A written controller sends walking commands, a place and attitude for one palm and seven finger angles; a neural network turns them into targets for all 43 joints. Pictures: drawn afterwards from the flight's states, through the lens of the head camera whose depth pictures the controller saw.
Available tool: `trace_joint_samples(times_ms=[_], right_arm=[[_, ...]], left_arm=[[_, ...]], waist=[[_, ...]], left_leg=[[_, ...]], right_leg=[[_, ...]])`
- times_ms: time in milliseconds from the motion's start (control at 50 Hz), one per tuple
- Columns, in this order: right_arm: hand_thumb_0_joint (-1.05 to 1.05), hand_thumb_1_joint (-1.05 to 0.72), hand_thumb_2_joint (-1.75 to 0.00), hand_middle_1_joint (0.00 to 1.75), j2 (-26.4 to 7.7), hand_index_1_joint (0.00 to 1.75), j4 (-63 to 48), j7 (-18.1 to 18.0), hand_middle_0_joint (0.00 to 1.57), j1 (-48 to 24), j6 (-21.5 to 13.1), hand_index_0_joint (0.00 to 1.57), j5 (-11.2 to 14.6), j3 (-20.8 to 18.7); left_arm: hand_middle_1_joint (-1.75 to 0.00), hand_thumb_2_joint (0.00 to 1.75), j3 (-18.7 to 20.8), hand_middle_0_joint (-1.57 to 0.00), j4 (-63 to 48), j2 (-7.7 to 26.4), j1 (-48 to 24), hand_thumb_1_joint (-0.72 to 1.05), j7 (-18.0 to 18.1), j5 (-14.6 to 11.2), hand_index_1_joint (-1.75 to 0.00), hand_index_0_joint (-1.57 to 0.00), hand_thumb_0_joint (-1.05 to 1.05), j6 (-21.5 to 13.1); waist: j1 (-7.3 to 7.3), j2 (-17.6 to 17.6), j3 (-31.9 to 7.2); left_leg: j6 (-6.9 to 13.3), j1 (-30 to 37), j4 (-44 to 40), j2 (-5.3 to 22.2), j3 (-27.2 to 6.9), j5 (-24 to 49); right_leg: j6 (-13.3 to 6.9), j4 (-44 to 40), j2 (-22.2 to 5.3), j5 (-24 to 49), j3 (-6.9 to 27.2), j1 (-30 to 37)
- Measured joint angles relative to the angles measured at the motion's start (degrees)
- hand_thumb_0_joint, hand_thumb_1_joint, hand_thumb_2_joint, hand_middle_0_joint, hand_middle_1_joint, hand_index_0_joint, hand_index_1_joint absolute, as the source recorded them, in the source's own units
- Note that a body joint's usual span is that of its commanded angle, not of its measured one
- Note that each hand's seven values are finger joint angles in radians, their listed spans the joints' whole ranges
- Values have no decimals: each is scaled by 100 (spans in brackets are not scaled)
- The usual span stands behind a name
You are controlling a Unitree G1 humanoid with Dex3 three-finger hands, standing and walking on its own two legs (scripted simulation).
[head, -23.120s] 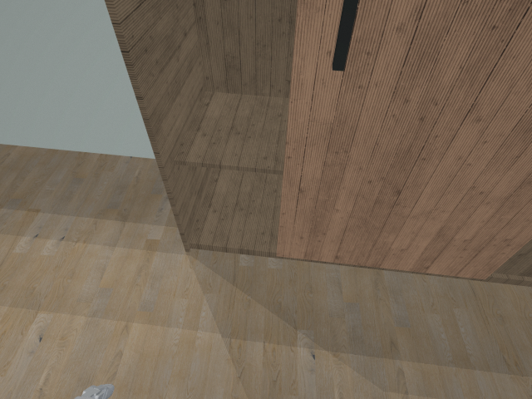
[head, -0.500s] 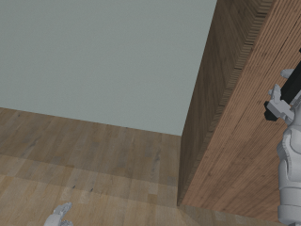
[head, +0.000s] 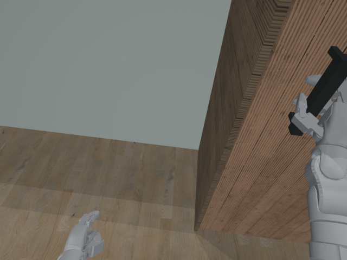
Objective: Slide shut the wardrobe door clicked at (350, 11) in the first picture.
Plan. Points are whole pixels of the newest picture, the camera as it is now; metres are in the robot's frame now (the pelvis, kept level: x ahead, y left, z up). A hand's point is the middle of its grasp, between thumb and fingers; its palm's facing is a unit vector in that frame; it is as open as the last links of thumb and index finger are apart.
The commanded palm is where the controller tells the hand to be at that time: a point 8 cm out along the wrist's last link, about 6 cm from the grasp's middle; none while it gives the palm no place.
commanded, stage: stop walking and hold the door there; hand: right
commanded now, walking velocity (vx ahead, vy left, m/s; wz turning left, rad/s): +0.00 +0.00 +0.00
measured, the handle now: (313, 94) +0.39 -0.24 +0.23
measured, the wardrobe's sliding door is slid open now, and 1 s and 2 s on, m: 0.00 0.00 0.00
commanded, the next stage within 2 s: loosen the grip on the handle in 1.48 s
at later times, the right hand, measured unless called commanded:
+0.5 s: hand (300, 115) +0.36 -0.22 +0.20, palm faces +0.31 +0.94 -0.17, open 6.4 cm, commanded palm +0.32 -0.25 +0.20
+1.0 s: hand (299, 115) +0.36 -0.21 +0.20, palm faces +0.32 +0.94 -0.14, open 6.5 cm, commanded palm +0.32 -0.24 +0.20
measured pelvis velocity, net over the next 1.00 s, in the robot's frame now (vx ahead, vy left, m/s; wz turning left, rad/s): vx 0.01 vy -0.02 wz -0.02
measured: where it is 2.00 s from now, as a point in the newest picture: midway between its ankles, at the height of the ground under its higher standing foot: outside the picture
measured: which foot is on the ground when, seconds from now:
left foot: down 0.00-1.00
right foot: down 0.00-1.00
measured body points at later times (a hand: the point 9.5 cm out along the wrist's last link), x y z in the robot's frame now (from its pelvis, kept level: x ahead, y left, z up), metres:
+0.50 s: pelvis -0.01 -0.03 -0.01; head +0.03 -0.01 +0.44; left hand +0.17 +0.22 -0.11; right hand +0.33 -0.26 +0.21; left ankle +0.04 +0.16 -0.74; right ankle -0.01 -0.11 -0.74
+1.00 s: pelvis +0.01 -0.02 +0.00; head +0.02 -0.01 +0.45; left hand +0.18 +0.20 -0.11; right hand +0.33 -0.26 +0.21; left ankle +0.03 +0.15 -0.74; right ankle -0.01 -0.11 -0.74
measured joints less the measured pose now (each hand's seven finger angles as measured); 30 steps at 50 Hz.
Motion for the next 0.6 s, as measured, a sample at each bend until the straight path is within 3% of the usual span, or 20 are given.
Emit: trace_joint_samples(times_ms=[180, 300, 480, 600], right_arm=[[-9, -68, -80, 146, 78, 135, -371, -64, 46, 181, 50, 25, 11, -7], [-9, -68, -80, 146, 130, 134, -516, -85, 46, 226, 37, 24, 52, -18], [-10, -69, -75, 144, 195, 132, -676, -62, 46, -159, 173, 24, -51, 265], [-10, -70, -74, 143, 292, 129, -588, -101, 43, -370, 239, 22, -111, 417]], left_arm=[[-30, 90, 34, -20, -100, 24, -47, 91, 5, -7, -30, -21, 1, 52], [-30, 90, 82, -20, -128, 101, -70, 91, 21, -13, -30, -21, 1, 179], [-30, 90, 185, -20, -198, 225, -190, 91, 48, -23, -30, -20, 1, 402], [-30, 90, 81, -20, -278, 72, -210, 91, -46, -47, -30, -20, 1, 389]], waist=[[-33, -22, 78], [48, -134, 142], [110, -20, 375], [-17, -69, 442]], left_leg=[[16, 69, -32, -14, 36, -46], [-19, 20, 16, 32, 113, -82], [-206, -282, 358, 436, 62, -140], [168, -510, 921, 652, 419, -410]], right_leg=[[26, -37, -16, -33, 28, 59], [-1, 108, 11, -91, 112, -77], [-258, 201, 421, -19, 101, -310], [-423, 588, 481, -231, -57, -412]])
